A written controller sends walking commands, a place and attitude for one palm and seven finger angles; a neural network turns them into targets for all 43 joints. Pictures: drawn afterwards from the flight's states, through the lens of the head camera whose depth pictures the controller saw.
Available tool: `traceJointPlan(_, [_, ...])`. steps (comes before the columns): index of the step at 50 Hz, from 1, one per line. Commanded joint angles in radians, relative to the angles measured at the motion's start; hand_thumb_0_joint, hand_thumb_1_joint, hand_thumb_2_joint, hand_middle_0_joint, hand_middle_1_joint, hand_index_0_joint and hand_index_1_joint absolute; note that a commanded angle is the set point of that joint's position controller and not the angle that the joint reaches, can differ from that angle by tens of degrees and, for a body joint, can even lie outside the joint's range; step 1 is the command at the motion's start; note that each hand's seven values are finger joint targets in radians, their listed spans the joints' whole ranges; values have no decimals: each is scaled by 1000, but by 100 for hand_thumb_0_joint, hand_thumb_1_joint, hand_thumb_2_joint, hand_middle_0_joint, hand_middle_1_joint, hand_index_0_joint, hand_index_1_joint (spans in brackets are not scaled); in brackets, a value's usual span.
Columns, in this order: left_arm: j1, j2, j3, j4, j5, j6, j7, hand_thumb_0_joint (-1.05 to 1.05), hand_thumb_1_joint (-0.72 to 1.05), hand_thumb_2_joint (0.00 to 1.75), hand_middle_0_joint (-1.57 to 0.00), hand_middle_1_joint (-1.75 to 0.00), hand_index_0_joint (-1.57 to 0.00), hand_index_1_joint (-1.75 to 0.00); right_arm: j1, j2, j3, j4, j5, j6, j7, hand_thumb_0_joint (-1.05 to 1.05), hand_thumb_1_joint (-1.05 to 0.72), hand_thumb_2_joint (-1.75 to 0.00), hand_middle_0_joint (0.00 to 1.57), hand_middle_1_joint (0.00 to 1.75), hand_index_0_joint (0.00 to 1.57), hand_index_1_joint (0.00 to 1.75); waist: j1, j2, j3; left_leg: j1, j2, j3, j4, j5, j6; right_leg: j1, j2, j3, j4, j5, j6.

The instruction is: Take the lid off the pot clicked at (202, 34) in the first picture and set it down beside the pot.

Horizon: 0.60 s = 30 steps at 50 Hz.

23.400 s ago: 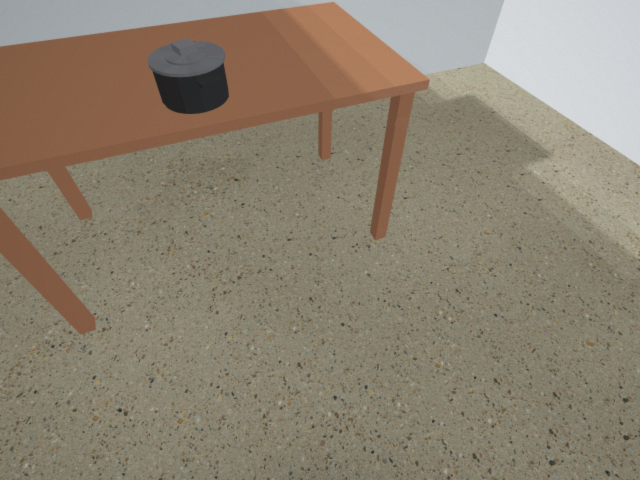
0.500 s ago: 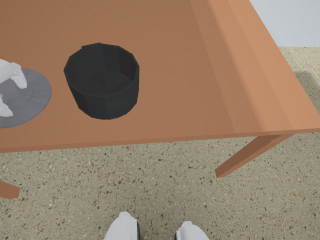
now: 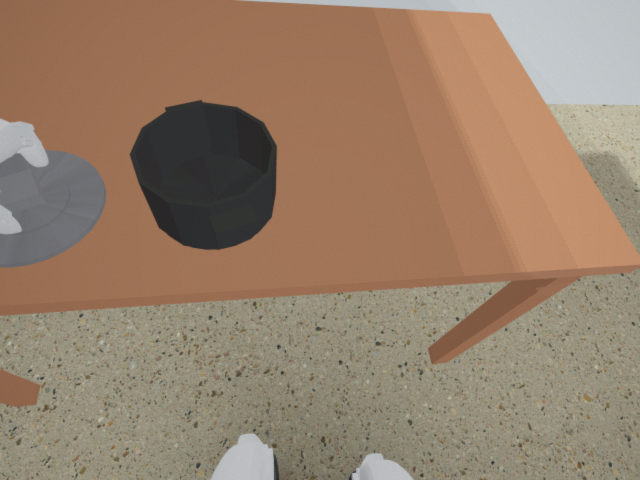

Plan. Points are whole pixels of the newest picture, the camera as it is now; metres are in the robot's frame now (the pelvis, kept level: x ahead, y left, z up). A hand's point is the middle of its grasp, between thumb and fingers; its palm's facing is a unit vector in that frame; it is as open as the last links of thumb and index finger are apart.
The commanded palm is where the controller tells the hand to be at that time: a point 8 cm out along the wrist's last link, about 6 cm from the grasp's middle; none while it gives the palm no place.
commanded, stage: raise the empty hand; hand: left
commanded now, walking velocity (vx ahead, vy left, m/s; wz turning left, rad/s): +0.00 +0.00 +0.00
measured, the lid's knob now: (18, 191) +0.47 +0.38 +0.02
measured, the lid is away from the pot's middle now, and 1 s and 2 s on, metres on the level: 0.24 0.24 0.24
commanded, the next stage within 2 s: draw the hand back to the body in 0.90 s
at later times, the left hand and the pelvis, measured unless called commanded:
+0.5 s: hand out of the picture +0.43 +0.38 +0.12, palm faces -0.40 -0.14 -0.91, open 11.1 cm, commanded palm +0.46 +0.37 +0.19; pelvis +0.01 +0.00 +0.01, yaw +1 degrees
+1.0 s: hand out of the picture +0.43 +0.38 +0.15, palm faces -0.38 -0.14 -0.91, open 11.1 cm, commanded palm +0.45 +0.37 +0.22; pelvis +0.01 +0.00 +0.02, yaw +1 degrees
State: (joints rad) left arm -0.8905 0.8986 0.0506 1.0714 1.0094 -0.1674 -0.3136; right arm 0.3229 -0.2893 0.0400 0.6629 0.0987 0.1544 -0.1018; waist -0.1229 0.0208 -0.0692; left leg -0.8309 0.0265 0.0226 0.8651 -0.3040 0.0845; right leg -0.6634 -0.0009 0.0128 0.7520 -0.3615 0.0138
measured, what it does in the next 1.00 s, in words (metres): stands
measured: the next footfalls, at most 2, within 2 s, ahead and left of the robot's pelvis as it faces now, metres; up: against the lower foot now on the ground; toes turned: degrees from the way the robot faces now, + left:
none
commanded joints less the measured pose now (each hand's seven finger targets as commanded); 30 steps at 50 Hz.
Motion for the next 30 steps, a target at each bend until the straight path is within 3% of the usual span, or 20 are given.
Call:
traceJointPlan(1, [-420,336,79,-242,-14,5,23,0,-3,69,-37,-83,-37,-83,94,-203,-77,-68,-10,-20,-17,0,-90,-90,20,30,20,30,20,248,-451,695,-2,-119,-144,259,-39,-143,85,-85,-108,74,-51])
traceJointPlan(4, [-386,359,105,-175,-23,15,14,0,-3,69,-37,-83,-37,-83,90,-209,-77,-70,-5,-12,-15,0,-90,-90,20,30,20,30,13,139,-394,617,-12,-98,-150,209,-26,-94,85,-82,-128,93,-45])
traceJointPlan(5, [-383,343,94,-196,-31,5,4,0,-3,69,-37,-83,-37,-83,81,-204,-72,-76,-2,-18,-17,0,-90,-90,20,30,20,30,23,168,-401,632,-12,-91,-154,253,-26,-86,83,-85,-128,108,-48])
traceJointPlan(8, [-396,367,109,-213,-24,8,-1,0,-3,69,-37,-83,-37,-83,80,-207,-80,-74,-5,-12,-12,0,-90,-90,20,30,20,30,24,168,-398,646,-11,-93,-165,237,-28,-75,83,-81,-143,100,-47])
traceJointPlan(10, [-388,345,96,-226,-30,-2,-14,0,-3,69,-37,-83,-37,-83,69,-201,-76,-82,-2,-17,-13,0,-90,-90,20,30,20,30,28,184,-401,668,-9,-92,-171,284,-29,-66,82,-86,-146,115,-49])
traceJointPlan(12, [-384,347,91,-161,-32,9,-19,0,-3,69,-37,-83,-37,-83,75,-207,-76,-71,-1,-12,-14,0,-90,-90,20,30,20,30,13,124,-356,628,-14,-87,-173,222,-23,-65,83,-84,-156,100,-43])
traceJointPlan(14, [-401,378,106,-172,-29,8,-25,0,-3,69,-37,-83,-37,-83,73,-210,-77,-76,1,-13,-15,0,-90,-90,20,30,20,30,16,119,-361,612,-19,-79,-181,191,-19,-40,81,-80,-164,101,-44])
traceJointPlan(16, [-452,392,112,-270,-32,-7,-31,0,-3,69,-37,-83,-37,-83,65,-205,-77,-76,-3,-16,-16,0,-90,-90,20,30,20,30,31,228,-430,704,-10,-89,-180,288,-30,-42,79,-80,-160,117,-48])
traceJointPlan(19, [-406,378,120,-220,-41,-4,-39,0,-3,69,-37,-83,-37,-83,61,-205,-79,-75,-1,-14,-15,0,-90,-90,20,30,20,30,24,166,-387,679,-13,-85,-185,265,-24,-34,80,-82,-180,119,-45])
traceJointPlan(23, [-449,324,60,-250,-47,8,-54,0,-3,69,-37,-83,-37,-83,53,-203,-80,-72,2,-17,-11,0,-90,-90,20,30,20,30,20,195,-373,709,-11,-91,-201,258,-26,-46,80,-85,-192,103,-47])
traceJointPlan(24, [-448,311,47,-219,-45,12,-56,0,-3,69,-37,-83,-37,-83,54,-203,-78,-69,2,-18,-12,0,-90,-90,20,30,20,30,15,169,-340,692,-13,-96,-210,213,-25,-52,80,-88,-199,85,-47])
traceJointPlan(25, [-449,331,67,-234,-53,6,-62,0,-3,69,-37,-83,-37,-83,44,-206,-75,-74,5,-22,-15,0,-90,-90,20,30,20,30,28,160,-356,697,-9,-92,-215,229,-23,-27,76,-84,-201,103,-49])
traceJointPlan(26, [-470,340,62,-234,-52,12,-62,0,-3,69,-37,-83,-37,-83,51,-206,-76,-69,3,-21,-16,0,-90,-90,20,30,20,30,21,181,-370,699,-15,-85,-210,223,-22,-21,77,-80,-202,102,-48])
traceJointPlan(28, [-479,334,56,-215,-54,20,-66,0,-3,69,-37,-83,-37,-83,51,-207,-74,-67,5,-23,-17,0,-90,-90,20,30,20,30,18,153,-348,683,-17,-87,-220,188,-20,-14,76,-81,-211,97,-47])
traceJointPlan(30, [-507,365,77,-280,-51,11,-67,0,-3,69,-37,-83,-37,-83,37,-205,-72,-76,3,-29,-18,0,-90,-90,20,30,20,30,36,195,-394,723,-12,-94,-229,241,-24,5,74,-82,-212,116,-52])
